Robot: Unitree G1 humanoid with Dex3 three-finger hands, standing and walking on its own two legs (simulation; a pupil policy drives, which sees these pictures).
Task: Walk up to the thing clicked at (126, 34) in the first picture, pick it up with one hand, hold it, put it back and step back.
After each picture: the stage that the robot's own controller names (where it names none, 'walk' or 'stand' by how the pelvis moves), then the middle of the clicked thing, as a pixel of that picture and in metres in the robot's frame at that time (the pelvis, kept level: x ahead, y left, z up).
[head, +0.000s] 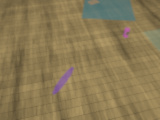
stand; (126, 32) +1.64 -0.51 -0.72
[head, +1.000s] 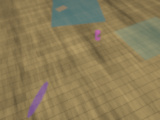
walk; (97, 35) +1.58 -0.02 -0.70
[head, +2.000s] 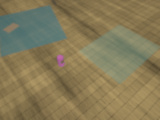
walk; (60, 60) +1.08 +0.33 -0.71
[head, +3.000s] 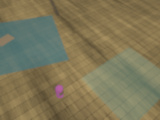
walk; (59, 91) +0.70 +0.23 -0.70
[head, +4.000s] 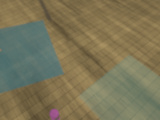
walk; (54, 115) +0.46 +0.21 -0.70
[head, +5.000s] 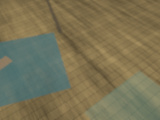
stand; out of the picture +0.40 +0.21 -0.72
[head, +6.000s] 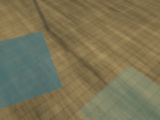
stand; out of the picture +0.37 +0.24 -0.72
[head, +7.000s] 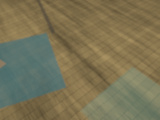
stand; out of the picture +0.40 +0.23 -0.73
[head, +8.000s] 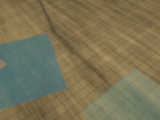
stand; out of the picture +0.39 +0.22 -0.73
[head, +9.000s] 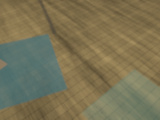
stand; out of the picture +0.39 +0.22 -0.73
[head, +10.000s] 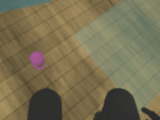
go down; (38, 60) +0.48 +0.21 -0.39
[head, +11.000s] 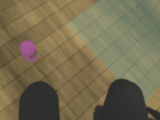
approach; (29, 51) +0.49 +0.23 -0.31
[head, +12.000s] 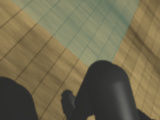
close in; out of the picture +0.47 +0.28 -0.23
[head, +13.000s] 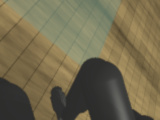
close; out of the picture +0.47 +0.29 -0.23
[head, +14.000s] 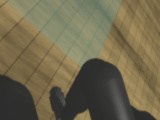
lift; out of the picture +0.44 +0.25 -0.24
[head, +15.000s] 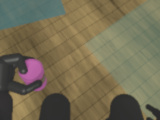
lift; (34, 76) +0.34 +0.19 -0.04
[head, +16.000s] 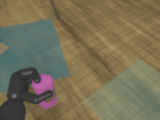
hold; (45, 91) +0.32 +0.15 +0.00
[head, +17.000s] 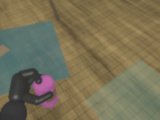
hold; (46, 92) +0.32 +0.15 -0.01
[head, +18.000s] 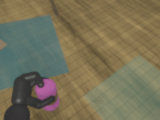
crouch; (48, 95) +0.32 +0.15 -0.03
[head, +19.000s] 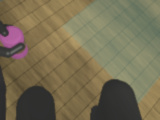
crouch; (15, 43) +0.47 +0.20 -0.10
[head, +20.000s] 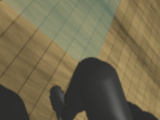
lower; out of the picture +0.45 +0.27 -0.24
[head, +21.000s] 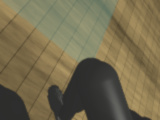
lower; out of the picture +0.45 +0.28 -0.24
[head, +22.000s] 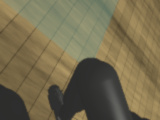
lower; out of the picture +0.45 +0.28 -0.24
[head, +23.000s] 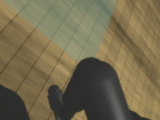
lower; out of the picture +0.45 +0.28 -0.24
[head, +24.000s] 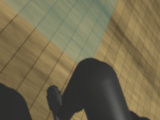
draw back; out of the picture +0.45 +0.27 -0.25
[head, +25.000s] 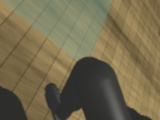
rise; out of the picture +0.44 +0.27 -0.25
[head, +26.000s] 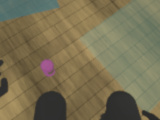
walk; (48, 68) +0.47 +0.19 -0.41
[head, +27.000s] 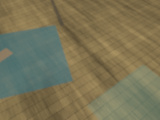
stand; out of the picture +0.39 +0.17 -0.66
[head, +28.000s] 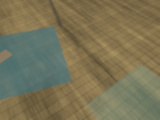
stand; out of the picture +0.40 +0.18 -0.67
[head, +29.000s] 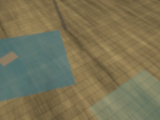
stand; out of the picture +0.41 +0.16 -0.71
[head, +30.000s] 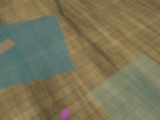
walk; (65, 115) +0.44 +0.15 -0.70
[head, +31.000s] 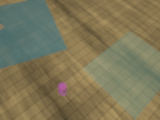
walk; (62, 89) +0.58 +0.17 -0.70
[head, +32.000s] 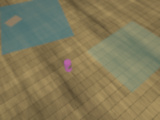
walk; (68, 65) +0.88 +0.21 -0.70
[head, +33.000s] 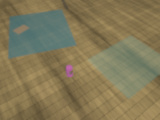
stand; (69, 71) +0.98 +0.19 -0.71
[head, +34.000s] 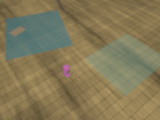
stand; (66, 70) +0.99 +0.22 -0.73
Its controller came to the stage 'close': yes
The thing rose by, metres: 0.70
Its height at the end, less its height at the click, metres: +0.00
